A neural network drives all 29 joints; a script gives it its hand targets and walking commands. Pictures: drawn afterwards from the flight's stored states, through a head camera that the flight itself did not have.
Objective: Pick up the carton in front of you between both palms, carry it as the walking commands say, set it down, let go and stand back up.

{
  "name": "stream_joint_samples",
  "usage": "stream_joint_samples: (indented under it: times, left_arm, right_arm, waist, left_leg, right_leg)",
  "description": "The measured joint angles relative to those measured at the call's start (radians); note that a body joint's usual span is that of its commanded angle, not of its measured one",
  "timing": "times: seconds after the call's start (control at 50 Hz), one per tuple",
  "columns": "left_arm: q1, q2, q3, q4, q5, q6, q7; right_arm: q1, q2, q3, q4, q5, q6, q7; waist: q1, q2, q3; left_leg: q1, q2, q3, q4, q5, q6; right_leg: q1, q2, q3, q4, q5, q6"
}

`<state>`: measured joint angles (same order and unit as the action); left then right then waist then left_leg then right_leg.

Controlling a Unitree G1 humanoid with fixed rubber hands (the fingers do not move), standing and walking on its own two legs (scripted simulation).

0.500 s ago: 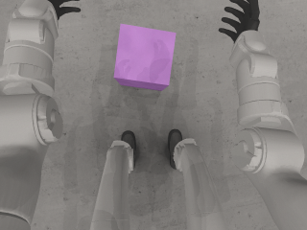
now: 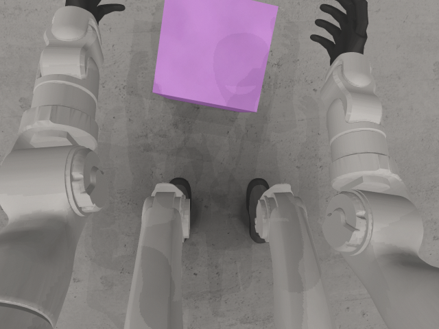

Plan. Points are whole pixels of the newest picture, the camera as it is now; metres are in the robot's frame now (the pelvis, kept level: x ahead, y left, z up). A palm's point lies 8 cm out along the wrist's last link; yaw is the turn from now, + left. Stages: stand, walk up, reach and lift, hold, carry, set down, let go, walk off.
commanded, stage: reach and lift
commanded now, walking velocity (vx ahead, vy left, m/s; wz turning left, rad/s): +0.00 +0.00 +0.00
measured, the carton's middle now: (212, 62) +0.52 +0.04 -0.42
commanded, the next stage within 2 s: none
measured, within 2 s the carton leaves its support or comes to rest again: leaves its support in 1.38 s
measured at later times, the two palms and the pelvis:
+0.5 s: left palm (128, 44) +0.53 +0.21 -0.35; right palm (300, 73) +0.50 -0.15 -0.35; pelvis -0.06 +0.00 -0.17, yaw -1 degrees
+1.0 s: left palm (140, 43) +0.53 +0.19 -0.35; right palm (289, 71) +0.50 -0.13 -0.35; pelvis -0.05 +0.00 -0.18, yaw -1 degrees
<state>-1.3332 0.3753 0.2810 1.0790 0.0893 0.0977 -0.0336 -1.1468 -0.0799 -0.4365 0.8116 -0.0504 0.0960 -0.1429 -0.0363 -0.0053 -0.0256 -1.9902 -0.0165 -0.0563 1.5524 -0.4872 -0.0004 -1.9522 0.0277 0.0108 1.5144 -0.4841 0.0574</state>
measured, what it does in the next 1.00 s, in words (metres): lowers itself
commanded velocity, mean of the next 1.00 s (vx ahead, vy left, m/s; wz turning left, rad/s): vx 0.00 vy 0.00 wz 0.00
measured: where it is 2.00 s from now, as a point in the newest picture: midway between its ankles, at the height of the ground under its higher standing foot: (220, 221)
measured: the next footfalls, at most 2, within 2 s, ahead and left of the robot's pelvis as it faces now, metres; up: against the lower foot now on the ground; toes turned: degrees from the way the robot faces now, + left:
none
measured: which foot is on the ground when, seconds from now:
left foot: down 0.00-1.00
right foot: down 0.00-1.00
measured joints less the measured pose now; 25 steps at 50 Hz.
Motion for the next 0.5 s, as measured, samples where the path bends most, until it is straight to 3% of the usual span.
stream_joint_samples:
  times: [0.12, 0.22, 0.38, 0.5]
  left_arm:
    - [-0.073, 0.104, -0.141, 0.0, -0.145, 0.011, 0.019]
    - [-0.188, 0.166, -0.222, 0.052, -0.216, 0.042, 0.018]
    - [-0.364, 0.191, -0.267, 0.202, -0.23, 0.045, -0.001]
    - [-0.401, 0.204, -0.299, 0.223, -0.25, 0.021, 0.006]
  right_arm:
    - [-0.081, -0.059, 0.119, 0.011, 0.139, 0.028, -0.052]
    - [-0.182, -0.099, 0.17, 0.044, 0.216, 0.07, -0.077]
    - [-0.354, -0.124, 0.164, 0.194, 0.2, 0.071, -0.058]
    - [-0.414, -0.138, 0.164, 0.25, 0.201, 0.034, -0.044]
  waist:
    - [-0.008, -0.018, 0.112]
    - [-0.013, -0.027, 0.226]
    - [-0.015, -0.028, 0.395]
    - [-0.011, -0.037, 0.509]
  left_leg:
    - [-0.144, -0.002, -0.019, 0.243, -0.044, -0.016]
    - [-0.212, -0.003, -0.025, 0.398, -0.048, -0.02]
    - [-0.256, -0.004, -0.013, 0.542, -0.041, -0.007]
    - [-0.255, 0.004, -0.001, 0.618, -0.064, 0.006]
  right_leg:
    - [-0.141, 0.012, -0.016, 0.241, -0.051, -0.012]
    - [-0.209, 0.021, -0.021, 0.393, -0.053, -0.006]
    - [-0.249, 0.031, -0.009, 0.534, -0.048, 0.015]
    - [-0.248, 0.041, 0.003, 0.606, -0.068, 0.031]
